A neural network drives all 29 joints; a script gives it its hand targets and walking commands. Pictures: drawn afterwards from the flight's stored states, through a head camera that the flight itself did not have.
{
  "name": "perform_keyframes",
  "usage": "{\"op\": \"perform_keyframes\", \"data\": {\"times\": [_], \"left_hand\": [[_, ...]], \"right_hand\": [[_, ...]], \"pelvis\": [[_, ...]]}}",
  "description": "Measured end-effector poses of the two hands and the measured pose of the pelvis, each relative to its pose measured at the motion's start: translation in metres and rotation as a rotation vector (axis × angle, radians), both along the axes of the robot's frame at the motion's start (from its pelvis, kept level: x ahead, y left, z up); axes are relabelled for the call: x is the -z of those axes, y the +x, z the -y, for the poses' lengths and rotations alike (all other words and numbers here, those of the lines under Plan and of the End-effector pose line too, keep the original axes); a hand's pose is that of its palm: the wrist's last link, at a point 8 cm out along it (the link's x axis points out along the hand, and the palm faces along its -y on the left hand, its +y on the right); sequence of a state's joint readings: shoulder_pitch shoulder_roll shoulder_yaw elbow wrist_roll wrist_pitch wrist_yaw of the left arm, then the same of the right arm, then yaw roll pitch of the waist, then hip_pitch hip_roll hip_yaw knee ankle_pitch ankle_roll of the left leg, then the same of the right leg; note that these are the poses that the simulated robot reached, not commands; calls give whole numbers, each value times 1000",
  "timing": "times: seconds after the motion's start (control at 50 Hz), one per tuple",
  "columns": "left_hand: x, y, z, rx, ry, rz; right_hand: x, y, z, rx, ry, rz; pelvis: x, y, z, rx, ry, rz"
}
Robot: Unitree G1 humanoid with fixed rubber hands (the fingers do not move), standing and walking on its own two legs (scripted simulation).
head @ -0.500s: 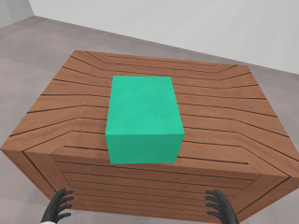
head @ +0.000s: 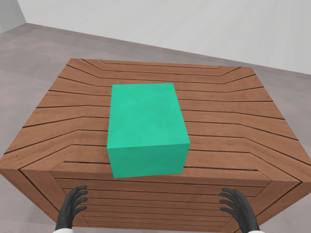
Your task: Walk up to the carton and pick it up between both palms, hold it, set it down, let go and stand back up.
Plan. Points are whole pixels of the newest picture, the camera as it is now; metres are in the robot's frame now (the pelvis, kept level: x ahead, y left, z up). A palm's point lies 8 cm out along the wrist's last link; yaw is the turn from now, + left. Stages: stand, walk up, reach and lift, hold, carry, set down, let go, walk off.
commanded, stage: reach and lift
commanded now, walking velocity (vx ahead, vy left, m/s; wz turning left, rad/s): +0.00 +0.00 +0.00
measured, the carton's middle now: (145, 127) +0.47 +0.07 -0.02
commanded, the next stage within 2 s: none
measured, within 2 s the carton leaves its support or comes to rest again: neither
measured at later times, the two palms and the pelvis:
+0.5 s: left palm (76, 194) +0.21 +0.23 -0.02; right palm (244, 200) +0.24 -0.22 -0.02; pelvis -0.01 -0.02 +0.00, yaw +0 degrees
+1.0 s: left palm (75, 159) +0.28 +0.24 +0.04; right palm (238, 159) +0.33 -0.20 +0.03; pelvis +0.00 -0.01 +0.00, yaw +0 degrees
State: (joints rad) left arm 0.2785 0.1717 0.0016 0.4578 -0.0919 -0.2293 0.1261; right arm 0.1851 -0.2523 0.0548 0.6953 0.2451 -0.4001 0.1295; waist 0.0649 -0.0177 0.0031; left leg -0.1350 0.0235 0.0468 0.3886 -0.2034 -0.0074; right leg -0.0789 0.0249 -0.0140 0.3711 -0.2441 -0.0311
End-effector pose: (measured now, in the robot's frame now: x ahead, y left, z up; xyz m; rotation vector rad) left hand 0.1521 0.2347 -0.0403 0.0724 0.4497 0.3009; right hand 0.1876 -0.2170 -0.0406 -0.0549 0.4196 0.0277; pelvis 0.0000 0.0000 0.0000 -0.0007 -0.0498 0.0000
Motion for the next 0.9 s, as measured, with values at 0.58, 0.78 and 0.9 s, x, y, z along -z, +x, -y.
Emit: {"op": "perform_keyframes", "data": {"times": [0.58, 0.78, 0.9], "left_hand": [[-35, 77, 3, 3, -29, 150], [-59, 107, -7, 30, -42, 171], [-68, 118, -7, 31, -40, 150]], "right_hand": [[-36, 67, -6, -10, 53, 129], [-65, 109, -15, -10, 47, 168], [-68, 126, -15, -9, 53, 136]], "pelvis": [[2, -5, 17, 8, 18, -48], [-1, 1, 12, 6, 7, -51], [-1, 0, 8, 8, 3, -67]]}}
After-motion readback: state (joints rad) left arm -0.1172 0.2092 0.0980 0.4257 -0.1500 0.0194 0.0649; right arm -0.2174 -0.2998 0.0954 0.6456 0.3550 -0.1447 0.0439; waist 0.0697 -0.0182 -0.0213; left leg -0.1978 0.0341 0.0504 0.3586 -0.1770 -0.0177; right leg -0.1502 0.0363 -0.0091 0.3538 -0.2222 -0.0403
